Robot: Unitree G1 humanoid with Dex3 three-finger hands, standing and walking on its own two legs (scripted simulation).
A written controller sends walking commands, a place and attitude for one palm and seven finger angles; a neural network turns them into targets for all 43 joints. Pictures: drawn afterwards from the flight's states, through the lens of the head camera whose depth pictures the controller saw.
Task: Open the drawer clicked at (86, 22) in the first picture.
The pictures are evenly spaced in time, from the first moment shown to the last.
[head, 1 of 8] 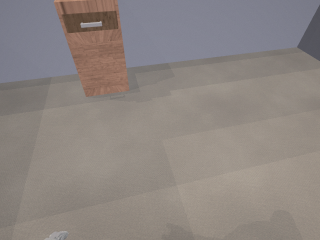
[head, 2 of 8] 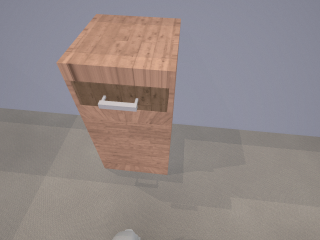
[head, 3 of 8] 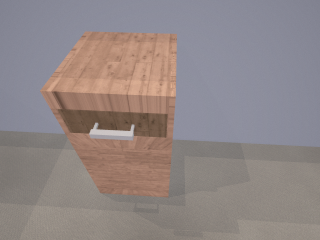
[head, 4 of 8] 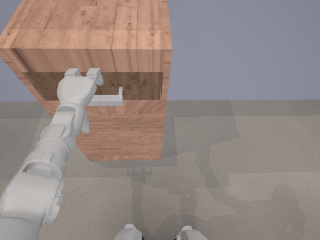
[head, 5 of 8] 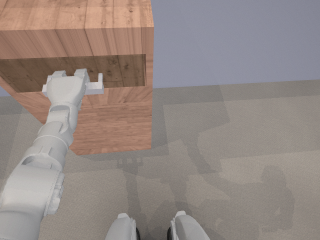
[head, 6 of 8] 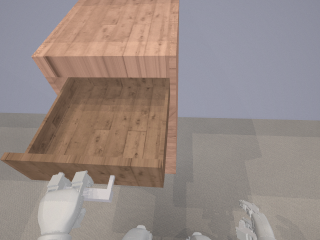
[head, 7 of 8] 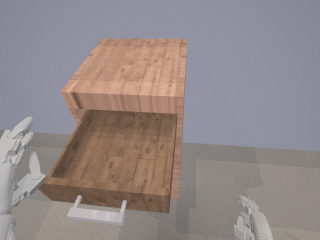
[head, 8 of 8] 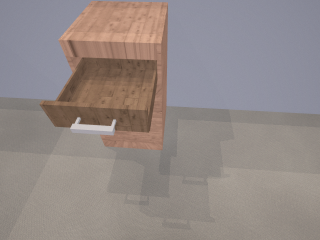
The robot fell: no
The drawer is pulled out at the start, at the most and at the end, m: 0.00 0.30 0.30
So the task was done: yes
